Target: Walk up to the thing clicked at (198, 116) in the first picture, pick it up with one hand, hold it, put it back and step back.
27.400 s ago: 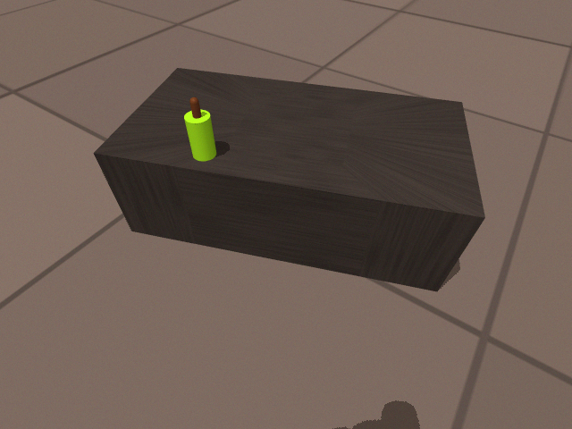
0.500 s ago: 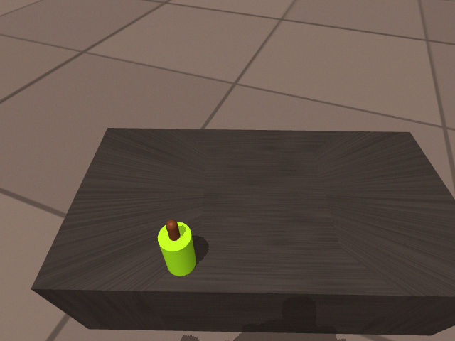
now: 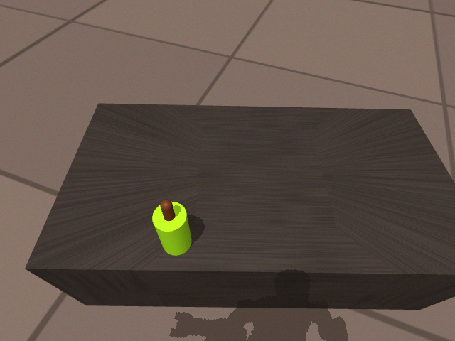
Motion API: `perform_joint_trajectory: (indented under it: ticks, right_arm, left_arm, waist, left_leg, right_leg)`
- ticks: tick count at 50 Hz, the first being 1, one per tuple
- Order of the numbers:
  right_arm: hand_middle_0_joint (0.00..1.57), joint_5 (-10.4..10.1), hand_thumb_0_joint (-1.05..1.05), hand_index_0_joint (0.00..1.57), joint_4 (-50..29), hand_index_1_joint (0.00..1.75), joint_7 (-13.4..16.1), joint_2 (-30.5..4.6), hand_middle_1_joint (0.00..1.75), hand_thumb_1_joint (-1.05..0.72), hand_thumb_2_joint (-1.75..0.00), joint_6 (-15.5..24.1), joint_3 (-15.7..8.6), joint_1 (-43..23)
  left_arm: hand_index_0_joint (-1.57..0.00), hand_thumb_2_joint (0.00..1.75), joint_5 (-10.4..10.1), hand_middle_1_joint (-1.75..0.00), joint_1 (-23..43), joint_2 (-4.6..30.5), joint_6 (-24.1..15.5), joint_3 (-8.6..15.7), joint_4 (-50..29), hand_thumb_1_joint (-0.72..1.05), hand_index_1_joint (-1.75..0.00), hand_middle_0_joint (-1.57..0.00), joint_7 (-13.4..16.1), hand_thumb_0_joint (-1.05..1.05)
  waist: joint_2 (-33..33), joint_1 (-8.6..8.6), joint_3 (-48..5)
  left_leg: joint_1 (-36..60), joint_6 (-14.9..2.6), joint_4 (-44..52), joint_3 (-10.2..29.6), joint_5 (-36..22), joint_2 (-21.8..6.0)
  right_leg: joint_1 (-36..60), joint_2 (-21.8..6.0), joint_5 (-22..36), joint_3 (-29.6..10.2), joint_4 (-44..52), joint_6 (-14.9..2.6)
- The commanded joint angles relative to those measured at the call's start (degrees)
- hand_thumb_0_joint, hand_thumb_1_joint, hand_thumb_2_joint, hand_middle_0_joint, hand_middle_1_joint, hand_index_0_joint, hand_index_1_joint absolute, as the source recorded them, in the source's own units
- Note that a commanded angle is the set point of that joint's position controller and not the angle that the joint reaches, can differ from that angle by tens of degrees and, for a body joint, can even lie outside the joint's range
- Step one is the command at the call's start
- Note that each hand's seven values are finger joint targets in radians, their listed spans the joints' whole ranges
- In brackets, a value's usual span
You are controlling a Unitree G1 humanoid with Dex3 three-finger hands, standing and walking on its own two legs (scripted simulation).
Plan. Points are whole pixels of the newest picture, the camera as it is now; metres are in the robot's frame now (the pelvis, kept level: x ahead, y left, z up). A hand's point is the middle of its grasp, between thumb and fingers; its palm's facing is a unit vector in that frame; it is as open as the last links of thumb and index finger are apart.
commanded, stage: step back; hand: left
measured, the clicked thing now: (171, 224) +0.44 +0.17 -0.21
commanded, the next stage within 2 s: none
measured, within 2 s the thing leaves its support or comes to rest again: neither
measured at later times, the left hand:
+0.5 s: hand out of the picture +0.01 +0.24 -0.16, palm faces +0.04 -0.91 -0.41, open 7.4 cm
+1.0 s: hand out of the picture -0.13 +0.22 -0.15, palm faces -0.03 -0.90 -0.43, open 7.4 cm
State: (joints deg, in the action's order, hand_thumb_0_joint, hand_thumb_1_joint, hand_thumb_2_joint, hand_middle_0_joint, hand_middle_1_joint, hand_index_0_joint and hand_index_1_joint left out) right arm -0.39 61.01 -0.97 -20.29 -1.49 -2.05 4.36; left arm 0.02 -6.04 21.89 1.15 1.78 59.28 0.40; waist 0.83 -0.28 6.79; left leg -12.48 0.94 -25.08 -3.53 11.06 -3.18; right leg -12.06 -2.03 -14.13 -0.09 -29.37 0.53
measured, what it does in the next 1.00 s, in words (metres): walks backwards: left foot, then right foot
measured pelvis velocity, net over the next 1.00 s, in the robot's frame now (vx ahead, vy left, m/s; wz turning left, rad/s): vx -0.21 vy -0.05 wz -0.03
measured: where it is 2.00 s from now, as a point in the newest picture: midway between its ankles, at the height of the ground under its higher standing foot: outside the picture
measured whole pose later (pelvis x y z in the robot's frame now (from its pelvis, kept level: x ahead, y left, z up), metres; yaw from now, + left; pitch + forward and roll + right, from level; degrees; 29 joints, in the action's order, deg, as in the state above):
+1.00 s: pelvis -0.21 -0.05 -0.02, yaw -2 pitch -2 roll +0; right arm -0.3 49.2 0.4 -23.2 -5.1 -3.0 4.9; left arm 2.0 -11.2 20.2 1.0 3.6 49.5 0.4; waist -3.0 1.5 9.8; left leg -27.5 0.0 -59.7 7.1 28.5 2.9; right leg -15.7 1.3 -19.6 -2.7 -37.7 -1.0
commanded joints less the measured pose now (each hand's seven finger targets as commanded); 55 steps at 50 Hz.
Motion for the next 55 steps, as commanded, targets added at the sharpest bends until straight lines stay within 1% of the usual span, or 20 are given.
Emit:
perform_joint_trajectory:
  ticks: [1, 4, 6, 7, 8, 9, 11, 17, 21, 25, 26, 28, 32, 38, 43, 45, 46, 47, 50, 55]
  right_arm:
    - [0.2, 0.65, 0.0, 0.2, -7.21, 0.3, 1.43, -17.33, 0.3, -0.9, -0.9, 0.11, -4.81, -1.6]
    - [0.2, 1.16, 0.0, 0.2, -10.61, 0.3, 1.56, -16.63, 0.3, -0.9, -0.9, -0.89, -5.04, -6.26]
    - [0.2, 0.09, 0.0, 0.2, -11.31, 0.3, 1.11, -12.38, 0.3, -0.9, -0.9, -1.84, -3.76, -5.65]
    - [0.2, -0.34, 0.0, 0.2, -12.64, 0.3, 1.23, -8.44, 0.3, -0.9, -0.9, -1.99, -2.55, -4.4]
    - [0.2, -0.12, 0.0, 0.2, -11.81, 0.3, 1.95, -10.15, 0.3, -0.9, -0.9, -2.52, -3.2, -2.55]
    - [0.2, 0.0, 0.0, 0.2, -11.04, 0.3, 2.23, -11.46, 0.3, -0.9, -0.9, -2.8, -3.81, -0.89]
    - [0.2, -0.88, 0.0, 0.2, -9.76, 0.3, 2.28, -13.28, 0.3, -0.9, -0.9, -2.32, -4.24, 3.88]
    - [0.2, 0.63, 0.0, 0.2, -12.85, 0.3, 2.94, -12.85, 0.3, -0.9, -0.9, -1.17, -2.22, 1.12]
    - [0.2, 1.34, 0.0, 0.2, -13.12, 0.3, 2.61, -12.93, 0.3, -0.9, -0.9, -0.6, -2.68, 3.9]
    - [0.2, 1.91, 0.0, 0.2, -10.77, 0.3, 1.61, -12.97, 0.3, -0.9, -0.9, -0.24, -3.93, 10.77]
    - [0.2, 2.59, 0.0, 0.2, -11.69, 0.3, 1.55, -14.8, 0.3, -0.9, -0.9, -0.01, -4.62, 9.42]
    - [0.2, 2.48, 0.0, 0.2, -13.62, 0.3, 0.86, -22.79, 0.3, -0.9, -0.9, 0.2, -6.28, 6.18]
    - [0.2, 2.38, 0.0, 0.2, -15.35, 0.3, 2.21, -15.09, 0.3, -0.9, -0.9, 0.44, -4.12, -0.36]
    - [0.2, 1.7, 0.0, 0.2, -16.16, 0.3, 2.42, -15.05, 0.3, -0.9, -0.9, 0.32, -4.54, 3.82]
    - [0.2, 1.03, 0.0, 0.2, -17.04, 0.3, 1.84, -16.44, 0.3, -0.9, -0.9, -1.23, -4.7, 1.0]
    - [0.2, 0.28, 0.0, 0.2, -17.84, 0.3, 1.39, -12.65, 0.3, -0.9, -0.9, -1.3, -3.35, 1.39]
    - [0.2, -0.03, 0.0, 0.2, -18.26, 0.3, 2.01, -11.23, 0.3, -0.9, -0.9, -1.61, -3.39, -1.42]
    - [0.2, 0.47, 0.0, 0.2, -17.74, 0.3, 2.39, -13.64, 0.3, -0.9, -0.9, -2.16, -4.44, -2.53]
    - [0.2, -0.65, 0.0, 0.2, -14.8, 0.3, 2.64, -13.48, 0.3, -0.9, -0.9, -1.67, -3.87, 4.44]
    - [0.2, 0.68, 0.0, 0.2, -15.85, 0.3, 2.77, -12.96, 0.3, -0.9, -0.9, -1.12, -3.37, 4.23]
  left_arm:
    - [-0.2, 0.9, 0.29, -0.3, -3.87, 10.08, 0.69, 3.2, -5.91, 0.9, -0.3, -0.2, 0.48, 0.0]
    - [-0.2, 0.9, 0.02, -0.3, -9.13, 9.51, 0.88, 3.86, -5.72, 0.9, -0.3, -0.2, 0.16, 0.0]
    - [-0.2, 0.9, 1.35, -0.3, -8.5, 12.24, -0.38, 4.66, -6.47, 0.9, -0.3, -0.2, 0.44, 0.0]
    - [-0.2, 0.9, 2.11, -0.3, -6.63, 17.47, -1.12, 6.01, -8.24, 0.9, -0.3, -0.2, 0.78, 0.0]
    - [-0.2, 0.9, 2.57, -0.3, -3.82, 20.6, -1.17, 6.25, -10.3, 0.9, -0.3, -0.2, 0.88, 0.0]
    - [-0.2, 0.9, 2.54, -0.3, -1.59, 20.05, -1.5, 6.22, -11.56, 0.9, -0.3, -0.2, 1.08, 0.0]
    - [-0.2, 0.9, 2.09, -0.3, 4.67, 15.56, -1.42, 5.34, -13.42, 0.9, -0.3, -0.2, 1.39, 0.0]
    - [-0.2, 0.9, 1.58, -0.3, -5.89, 12.28, -0.53, 5.44, -14.0, 0.9, -0.3, -0.2, 2.38, 0.0]
    - [-0.2, 0.9, 1.13, -0.3, -5.25, 13.95, -0.03, 5.97, -15.81, 0.9, -0.3, -0.2, 2.23, 0.0]
    - [-0.2, 0.9, 0.89, -0.3, 0.04, 14.49, 0.44, 5.45, -17.93, 0.9, -0.3, -0.2, 1.5, 0.0]
    - [-0.2, 0.9, 0.8, -0.3, -1.11, 12.55, 0.63, 4.92, -18.07, 0.9, -0.3, -0.2, 1.31, 0.0]
    - [-0.2, 0.9, 1.04, -0.3, 3.17, 11.55, 0.56, 5.42, -18.42, 0.9, -0.3, -0.2, 1.96, 0.0]
    - [-0.2, 0.9, 0.1, -0.3, -4.11, 10.31, 0.77, 5.67, -14.68, 0.9, -0.3, -0.2, 2.02, 0.0]
    - [-0.2, 0.9, 0.88, -0.3, -3.51, 9.52, -0.12, 5.32, -15.89, 0.9, -0.3, -0.2, 1.27, 0.0]
    - [-0.2, 0.9, 1.34, -0.3, -10.05, 8.8, -1.45, 5.3, -12.18, 0.9, -0.3, -0.2, 1.12, 0.0]
    - [-0.2, 0.9, 2.72, -0.3, -10.32, 15.04, -2.4, 6.88, -12.73, 0.9, -0.3, -0.2, 1.37, 0.0]
    - [-0.2, 0.9, 2.06, -0.3, -6.76, 21.12, -1.88, 8.08, -13.98, 0.9, -0.3, -0.2, 1.09, 0.0]
    - [-0.2, 0.9, 2.7, -0.3, -5.19, 20.96, -2.41, 8.1, -15.8, 0.9, -0.3, -0.2, 1.21, 0.0]
    - [-0.2, 0.9, 1.77, -0.3, 1.57, 15.02, -1.84, 6.64, -17.53, 0.9, -0.3, -0.2, 1.68, 0.0]
    - [-0.2, 0.9, 2.24, -0.3, -3.9, 12.74, -1.05, 6.25, -17.7, 0.9, -0.3, -0.2, 2.4, 0.0]
  waist:
    - [-13.61, 0.17, -10.7]
    - [-12.71, 3.46, -9.93]
    - [0.87, 3.3, -7.52]
    - [13.02, 2.21, -5.06]
    - [10.84, 2.16, -6.51]
    - [9.38, 1.42, -7.25]
    - [6.29, -2.02, -9.04]
    - [7.15, 4.72, -10.65]
    - [9.35, 3.3, -12.18]
    - [7.06, -1.16, -13.01]
    - [0.62, -1.11, -12.06]
    - [-16.26, -3.86, -10.15]
    - [-8.72, 2.24, -5.97]
    - [-10.46, -1.24, -8.48]
    - [-10.84, 1.0, -12.71]
    - [2.09, 1.31, -11.61]
    - [16.49, 3.9, -8.71]
    - [12.4, 3.84, -5.09]
    - [6.09, -0.99, -4.59]
    - [8.13, 3.57, -7.43]
  left_leg:
    - [-0.19, -15.22, 2.87, 12.96, -22.7, -16.67]
    - [-4.75, -12.24, -4.49, 10.9, -18.64, -14.76]
    - [-6.43, -5.19, -17.3, 4.74, -3.12, -3.14]
    - [-16.37, -2.23, -25.76, 5.07, 19.45, 7.32]
    - [-13.13, -2.28, -37.14, 11.41, 27.48, 8.51]
    - [-12.13, -2.46, -44.61, 14.8, 26.8, 8.15]
    - [-13.39, -1.75, -48.14, 14.99, 19.62, 8.17]
    - [-20.92, 0.18, -33.95, 11.86, 18.68, 6.71]
    - [-12.42, -0.84, -21.28, 7.4, 18.48, 4.7]
    - [1.96, -3.19, -3.86, 3.41, 2.82, 4.12]
    - [3.02, -5.35, 0.66, 11.93, -1.03, -1.53]
    - [-0.88, -18.37, 6.14, 32.98, -15.77, -19.58]
    - [1.78, -13.26, 0.33, 16.39, -25.44, -10.79]
    - [10.63, -16.07, -3.17, 15.77, -26.34, -12.84]
    - [4.42, -11.13, -10.27, 12.36, -15.7, -9.0]
    - [-12.58, -4.53, -19.19, 9.71, 0.49, -1.31]
    - [-15.57, -1.46, -32.82, 6.95, 23.63, 8.04]
    - [-14.18, -1.01, -43.88, 15.36, 26.26, 6.84]
    - [-15.23, -0.53, -47.6, 14.85, 17.5, 9.55]
    - [-17.43, 0.81, -33.19, 11.78, 19.07, 7.3]
  right_leg:
    - [-1.95, 2.3, -15.12, -0.17, -19.32, -2.59]
    - [0.23, 0.76, -8.95, -1.97, -11.06, -2.31]
    - [0.03, -4.57, 11.65, -8.57, 8.41, -1.36]
    - [1.77, -13.77, 22.86, -23.02, 12.13, -5.18]
    - [-5.15, -20.37, 26.5, -26.98, 11.32, -14.95]
    - [-6.7, -20.73, 28.62, -27.25, 9.69, -17.51]
    - [-1.68, -13.03, 31.21, -14.98, 4.69, -13.89]
    - [15.4, -13.34, 37.09, -13.79, -0.96, -14.21]
    - [12.39, -14.5, 35.49, -14.05, -1.29, -13.61]
    - [0.16, -11.67, 18.88, -10.33, -3.91, -8.72]
    - [-4.91, -7.88, 10.61, -8.22, -7.9, -5.88]
    - [-13.85, 7.82, -25.04, -4.25, -30.7, -0.93]
    - [-18.8, 8.6, -16.03, -10.9, -43.78, -1.26]
    - [-15.88, 4.93, -16.75, -6.78, -27.58, 1.72]
    - [0.31, 4.27, 0.76, 1.43, 4.78, 0.09]
    - [8.68, -6.09, 7.75, -16.7, 7.14, -4.1]
    - [-1.72, -19.69, 13.84, -31.27, 10.48, -15.99]
    - [-8.56, -22.54, 17.13, -35.21, 10.76, -19.06]
    - [-5.51, -11.89, 22.82, -14.95, 4.1, -12.27]
    - [7.26, -11.48, 25.11, -12.99, 0.83, -12.29]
